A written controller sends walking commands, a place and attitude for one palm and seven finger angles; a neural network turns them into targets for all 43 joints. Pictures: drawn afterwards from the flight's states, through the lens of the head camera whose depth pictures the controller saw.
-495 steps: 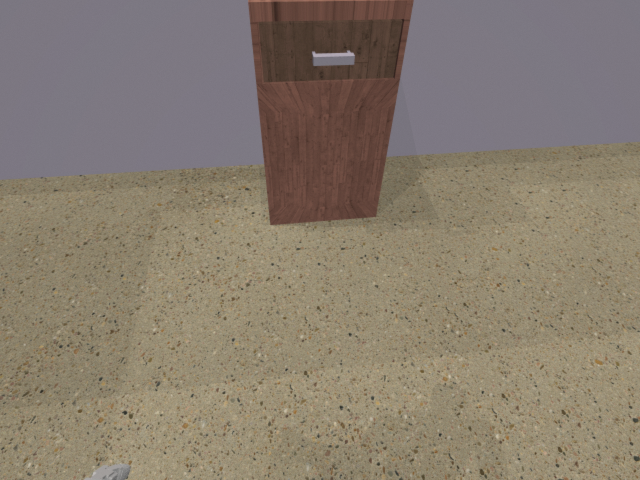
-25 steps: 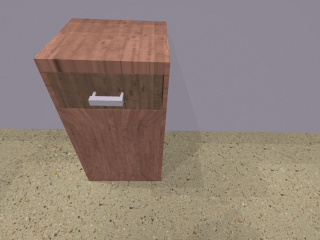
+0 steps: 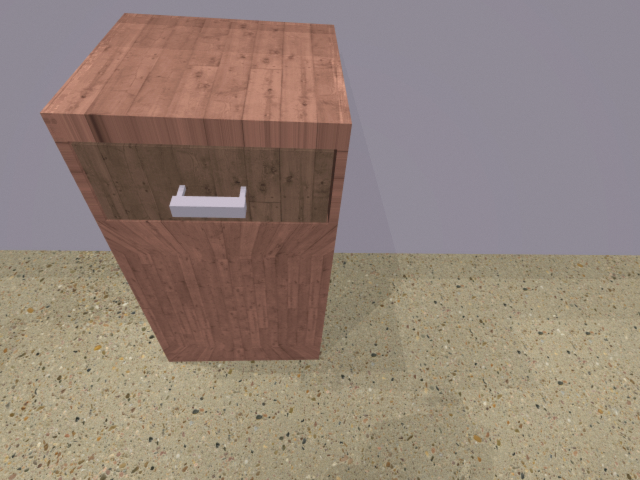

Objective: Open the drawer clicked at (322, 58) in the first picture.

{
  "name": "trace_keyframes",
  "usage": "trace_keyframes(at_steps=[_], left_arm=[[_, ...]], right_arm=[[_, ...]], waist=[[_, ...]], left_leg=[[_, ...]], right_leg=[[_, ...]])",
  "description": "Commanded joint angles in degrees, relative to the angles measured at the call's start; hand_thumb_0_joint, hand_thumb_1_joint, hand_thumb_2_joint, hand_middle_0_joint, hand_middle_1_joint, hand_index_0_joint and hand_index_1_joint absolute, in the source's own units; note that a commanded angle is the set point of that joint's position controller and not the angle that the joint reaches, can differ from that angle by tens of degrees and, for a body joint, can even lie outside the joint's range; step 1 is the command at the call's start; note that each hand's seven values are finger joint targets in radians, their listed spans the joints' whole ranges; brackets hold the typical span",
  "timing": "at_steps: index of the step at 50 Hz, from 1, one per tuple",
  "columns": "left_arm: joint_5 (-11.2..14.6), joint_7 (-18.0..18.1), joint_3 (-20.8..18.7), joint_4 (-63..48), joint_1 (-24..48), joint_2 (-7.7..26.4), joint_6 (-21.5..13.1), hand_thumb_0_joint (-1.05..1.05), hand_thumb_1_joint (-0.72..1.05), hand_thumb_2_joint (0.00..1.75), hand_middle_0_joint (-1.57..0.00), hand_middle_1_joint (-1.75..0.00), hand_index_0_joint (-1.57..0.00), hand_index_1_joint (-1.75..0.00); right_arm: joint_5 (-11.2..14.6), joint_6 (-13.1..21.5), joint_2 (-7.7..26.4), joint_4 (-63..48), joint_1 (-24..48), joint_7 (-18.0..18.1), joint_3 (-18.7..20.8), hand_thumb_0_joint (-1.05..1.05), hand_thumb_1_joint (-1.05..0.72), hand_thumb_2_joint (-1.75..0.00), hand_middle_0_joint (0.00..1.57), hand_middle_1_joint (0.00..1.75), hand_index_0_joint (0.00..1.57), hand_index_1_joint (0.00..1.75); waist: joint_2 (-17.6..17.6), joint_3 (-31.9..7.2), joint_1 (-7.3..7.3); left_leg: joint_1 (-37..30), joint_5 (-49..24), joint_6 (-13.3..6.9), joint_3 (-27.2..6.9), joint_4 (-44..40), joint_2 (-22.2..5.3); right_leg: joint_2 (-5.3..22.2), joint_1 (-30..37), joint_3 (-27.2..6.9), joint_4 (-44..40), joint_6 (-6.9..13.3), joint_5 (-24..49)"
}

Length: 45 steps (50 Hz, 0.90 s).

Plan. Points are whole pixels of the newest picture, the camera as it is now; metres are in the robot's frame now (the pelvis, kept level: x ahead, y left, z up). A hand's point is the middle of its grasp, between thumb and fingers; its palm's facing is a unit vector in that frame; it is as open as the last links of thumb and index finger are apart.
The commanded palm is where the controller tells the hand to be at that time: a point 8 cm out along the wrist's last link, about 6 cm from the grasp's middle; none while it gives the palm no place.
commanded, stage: shuffle to correct the standing spot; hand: left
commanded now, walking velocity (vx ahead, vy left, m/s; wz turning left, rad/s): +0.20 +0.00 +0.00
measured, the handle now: (211, 198) +0.59 +0.21 -0.02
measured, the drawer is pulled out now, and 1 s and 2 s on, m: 0.00 0.00 0.00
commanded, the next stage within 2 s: come to a stop and stand still in 0.10 s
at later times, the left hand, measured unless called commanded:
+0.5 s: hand out of the picture +0.13 +0.20 -0.21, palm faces +0.10 -0.98 -0.16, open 7.3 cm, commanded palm none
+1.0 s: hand out of the picture +0.07 +0.16 -0.17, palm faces +0.05 -0.98 -0.20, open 7.4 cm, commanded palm none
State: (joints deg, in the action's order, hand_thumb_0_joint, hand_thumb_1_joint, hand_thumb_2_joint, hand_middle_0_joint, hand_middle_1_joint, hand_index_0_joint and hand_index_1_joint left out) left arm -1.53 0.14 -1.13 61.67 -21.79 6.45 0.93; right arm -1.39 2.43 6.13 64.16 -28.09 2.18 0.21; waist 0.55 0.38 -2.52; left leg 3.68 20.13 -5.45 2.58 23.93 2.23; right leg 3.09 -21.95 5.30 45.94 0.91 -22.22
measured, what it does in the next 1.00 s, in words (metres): steps on the spot: right foot, then left foot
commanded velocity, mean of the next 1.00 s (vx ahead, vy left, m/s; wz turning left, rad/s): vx -0.01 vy -0.01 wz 0.03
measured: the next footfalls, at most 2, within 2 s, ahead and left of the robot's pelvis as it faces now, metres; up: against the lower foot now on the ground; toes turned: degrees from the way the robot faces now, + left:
right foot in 0.18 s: +0.15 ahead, -0.14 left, +0.00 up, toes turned -8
left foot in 0.42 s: +0.19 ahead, +0.12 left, +0.00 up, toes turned +9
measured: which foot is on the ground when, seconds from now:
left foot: down 0.00-0.18, up 0.20-0.40, down 0.42-0.84, up 0.86-1.00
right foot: up 0.00-0.16, down 0.18-0.44, up 0.46-0.82, down 0.84-1.00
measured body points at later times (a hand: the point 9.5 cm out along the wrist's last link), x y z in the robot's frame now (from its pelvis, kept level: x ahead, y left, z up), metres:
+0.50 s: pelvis +0.11 +0.03 -0.02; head +0.12 +0.06 +0.43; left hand +0.13 +0.26 -0.19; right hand +0.16 -0.21 -0.16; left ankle +0.15 +0.12 -0.74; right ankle +0.09 -0.12 -0.72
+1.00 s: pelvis +0.06 -0.01 +0.00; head +0.05 -0.02 +0.45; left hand +0.06 +0.22 -0.15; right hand +0.06 -0.25 -0.16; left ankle +0.07 +0.11 -0.70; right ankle +0.05 -0.12 -0.74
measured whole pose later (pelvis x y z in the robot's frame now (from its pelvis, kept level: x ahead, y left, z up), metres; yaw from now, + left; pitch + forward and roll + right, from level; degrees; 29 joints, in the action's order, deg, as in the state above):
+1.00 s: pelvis +0.06 -0.01 +0.00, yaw +0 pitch -1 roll +0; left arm -1.4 1.7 -1.3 57.9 -19.4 7.4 0.9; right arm -1.5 -3.5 10.8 61.1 -16.5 -0.4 3.9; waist -1.3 -0.3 -0.8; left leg 22.9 19.0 0.6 2.7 48.0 -2.1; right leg 1.6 -8.9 3.6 24.3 0.2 -14.0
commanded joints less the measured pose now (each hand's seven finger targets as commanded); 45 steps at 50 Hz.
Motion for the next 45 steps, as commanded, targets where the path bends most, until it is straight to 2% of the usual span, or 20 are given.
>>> trace_keyframes(at_steps=[1,5,7,8,9,10,11,13,17,19,20,21,23,27,31,37,40,42,43,45], left_arm=[[0.5,-0.3,-0.6,-7.2,8.0,1.0,-2.9,0.0,0.9,0.9,-0.2,-0.3,-0.2,-0.3],[0.8,0.0,-1.2,-6.3,5.8,1.7,-2.8,0.0,0.9,0.9,-0.2,-0.3,-0.2,-0.3],[0.6,0.2,-1.9,-4.2,-1.7,3.3,-3.2,0.0,0.9,0.9,-0.2,-0.3,-0.2,-0.3],[0.3,0.7,-2.7,-2.6,-7.7,6.1,-4.0,0.0,0.9,0.9,-0.2,-0.3,-0.2,-0.3],[0.2,1.4,-4.0,-1.1,-14.4,11.1,-4.7,0.0,0.9,0.9,-0.2,-0.3,-0.2,-0.3],[1.2,1.8,-4.2,-0.5,-15.0,12.4,-4.5,0.0,0.9,0.9,-0.2,-0.3,-0.2,-0.3],[1.2,2.2,-4.3,-1.7,-10.7,11.7,-4.0,0.0,0.9,0.9,-0.2,-0.3,-0.2,-0.3],[0.6,2.7,-3.0,-4.1,-1.1,7.5,-3.9,0.0,0.9,0.9,-0.2,-0.3,-0.2,-0.3],[-0.5,3.1,-3.0,-7.8,8.1,7.9,-1.8,0.0,0.9,0.9,-0.2,-0.3,-0.2,-0.3],[0.2,2.7,-3.4,-7.8,6.4,9.0,-0.6,0.0,0.9,0.9,-0.2,-0.3,-0.2,-0.3],[0.4,2.5,-3.0,-8.1,3.9,7.7,0.1,0.0,0.9,0.9,-0.2,-0.3,-0.2,-0.3],[1.2,2.6,-2.7,-8.5,1.2,5.2,0.8,0.0,0.9,0.9,-0.2,-0.3,-0.2,-0.3],[1.2,2.8,-2.4,-8.8,1.9,5.7,1.0,0.0,0.9,0.9,-0.2,-0.3,-0.2,-0.3],[0.5,2.4,-2.3,-7.0,2.2,5.3,1.3,0.0,0.9,0.9,-0.2,-0.3,-0.2,-0.3],[0.3,1.9,-2.5,-8.1,3.0,6.4,2.1,0.0,0.9,0.9,-0.2,-0.3,-0.2,-0.3],[0.2,1.1,-2.4,-9.0,2.5,5.6,2.6,0.0,0.9,0.9,-0.2,-0.3,-0.2,-0.3],[-0.1,1.3,-2.3,-6.4,-4.0,5.8,1.6,0.0,0.9,0.9,-0.2,-0.3,-0.2,-0.3],[-0.6,2.2,-2.5,-7.0,-2.1,11.5,0.4,0.0,0.9,0.9,-0.2,-0.3,-0.2,-0.3],[-0.3,2.5,-2.5,-8.4,1.9,12.7,0.0,0.0,0.9,0.9,-0.2,-0.3,-0.2,-0.3],[-0.1,2.7,-2.9,-9.3,6.9,12.0,-1.0,0.0,0.9,0.9,-0.2,-0.3,-0.2,-0.3]], right_arm=[[0.2,1.7,7.9,0.6,-7.3,1.1,1.1,0.0,-0.9,-0.9,0.2,0.3,0.2,0.3],[0.6,1.4,7.7,1.6,-6.3,1.2,1.5,0.0,-0.9,-0.9,0.2,0.3,0.2,0.3],[1.1,1.2,7.9,1.2,-4.4,1.0,1.6,0.0,-0.9,-0.9,0.2,0.3,0.2,0.3],[1.5,1.3,7.0,0.5,-3.8,0.6,1.6,0.0,-0.9,-0.9,0.2,0.3,0.2,0.3],[1.8,1.6,4.4,-1.1,-4.6,0.0,1.4,0.0,-0.9,-0.9,0.2,0.3,0.2,0.3],[1.4,1.0,5.5,-2.2,-1.7,-0.1,2.1,0.0,-0.9,-0.9,0.2,0.3,0.2,0.3],[1.0,0.6,4.7,-3.1,1.4,-0.5,2.5,0.0,-0.9,-0.9,0.2,0.3,0.2,0.3],[0.5,-0.9,3.2,-3.8,4.2,-1.3,2.2,0.0,-0.9,-0.9,0.2,0.3,0.2,0.3],[1.1,-3.0,-0.2,-3.3,-0.6,-1.3,2.0,0.0,-0.9,-0.9,0.2,0.3,0.2,0.3],[0.7,-2.7,1.3,-2.8,-2.7,-1.2,2.4,0.0,-0.9,-0.9,0.2,0.3,0.2,0.3],[0.7,-2.2,4.5,-3.2,-3.3,-1.1,3.0,0.0,-0.9,-0.9,0.2,0.3,0.2,0.3],[0.3,-1.7,9.8,-4.8,-2.3,-0.8,3.7,0.0,-0.9,-0.9,0.2,0.3,0.2,0.3],[-0.3,-2.0,12.8,-7.7,4.8,-0.1,4.3,0.0,-0.9,-0.9,0.2,0.3,0.2,0.3],[-0.3,-2.1,12.1,-8.8,11.3,1.1,3.9,0.0,-0.9,-0.9,0.2,0.3,0.2,0.3],[0.0,-2.4,13.4,-8.7,11.0,1.8,4.8,0.0,-0.9,-0.9,0.2,0.3,0.2,0.3],[-0.3,-3.1,13.8,-8.8,14.2,0.8,5.2,0.0,-0.9,-0.9,0.2,0.3,0.2,0.3],[-0.1,-4.1,12.2,-8.6,15.3,-0.5,4.9,0.0,-0.9,-0.9,0.2,0.3,0.2,0.3],[0.7,-4.9,5.0,-10.1,16.6,-1.3,3.4,0.0,-0.9,-0.9,0.2,0.3,0.2,0.3],[0.4,-5.2,7.1,-10.9,19.2,-1.7,3.6,0.0,-0.9,-0.9,0.2,0.3,0.2,0.3],[0.3,-5.4,6.9,-9.0,16.8,-2.3,3.8,0.0,-0.9,-0.9,0.2,0.3,0.2,0.3]], waist=[[-5.8,5.7,-0.9],[-7.2,5.7,1.4],[-4.8,3.2,5.28],[-0.5,-0.5,7.79],[11.9,-5.9,9.25],[8.1,-6.1,8.62],[2.8,1.0,7.49],[5.3,7.8,3.44],[9.2,6.3,-1.38],[2.0,4.6,-1.63],[-7.6,3.0,-0.7],[-21.8,1.6,0.38],[-13.7,1.0,1.08],[-7.9,0.1,1.91],[-6.4,-6.1,0.54],[-10.2,-4.3,1.01],[-5.4,-2.6,3.77],[15.3,3.4,3.42],[11.9,5.8,4.02],[10.4,7.0,1.69]], left_leg=[[-5.9,-40.2,-5.8,-11.0,-6.8,-14.8],[-0.6,-45.9,-3.7,-7.4,-3.7,-13.4],[5.8,-44.5,-2.2,-5.3,5.2,-11.3],[14.9,-37.8,-0.5,-3.6,15.4,-9.1],[27.5,-7.3,2.1,1.6,32.0,-1.6],[30.5,12.8,2.1,-0.5,45.8,-1.6],[33.9,10.3,1.9,-3.1,49.5,-4.3],[30.5,5.6,3.3,-4.3,46.8,-8.2],[12.7,-0.6,6.0,-0.5,22.9,-7.4],[6.6,-15.8,7.1,3.7,10.1,-5.1],[4.5,-23.4,6.4,-1.0,5.5,-8.1],[8.5,-37.4,1.5,-15.6,-3.0,-19.9],[16.2,-36.4,-6.0,-17.8,-6.9,-25.0],[6.9,-54.0,-5.8,-10.5,-1.6,-22.5],[-2.8,-53.2,-6.2,-8.5,-0.4,-22.8],[5.8,-26.4,-4.3,-8.8,-5.3,-21.6],[17.3,0.9,1.0,-5.2,-4.0,-14.9],[24.6,7.1,6.8,2.6,11.8,-3.7],[21.6,7.2,6.3,-1.2,18.9,-5.3],[20.8,2.4,5.6,-2.8,25.4,-5.3]], right_leg=[[0.3,-8.9,1.7,-4.3,-0.2,2.8],[-2.0,1.0,3.7,-10.4,1.2,6.8],[-2.6,14.7,3.6,-15.7,2.0,12.5],[3.0,27.8,-3.0,-16.6,4.7,14.6],[19.2,38.2,-23.6,-22.4,11.1,17.9],[26.3,34.8,-29.7,-29.2,14.9,18.1],[24.5,27.9,-26.9,-31.2,15.5,12.2],[20.4,11.1,-16.3,-32.3,11.3,17.7],[13.2,-3.7,1.3,-24.9,5.7,27.0],[9.5,-3.7,1.6,-17.0,3.7,17.3],[6.3,-3.5,1.5,-10.2,1.4,9.6],[1.0,-3.1,2.7,-3.1,-2.1,-5.3],[-0.3,3.6,-3.8,11.8,-1.2,-12.0],[-0.3,-2.8,-5.9,15.3,-2.9,-7.6],[-1.3,-4.9,-6.0,12.4,-3.9,-5.6],[-0.7,5.3,-3.8,-4.5,-2.4,-4.3],[-1.6,18.5,-1.0,-22.1,-1.2,6.6],[14.0,10.3,-22.0,-38.9,5.0,-14.1],[17.8,0.8,-24.6,-42.7,7.4,-20.6],[15.4,-1.8,-22.9,-42.6,6.4,-17.3]])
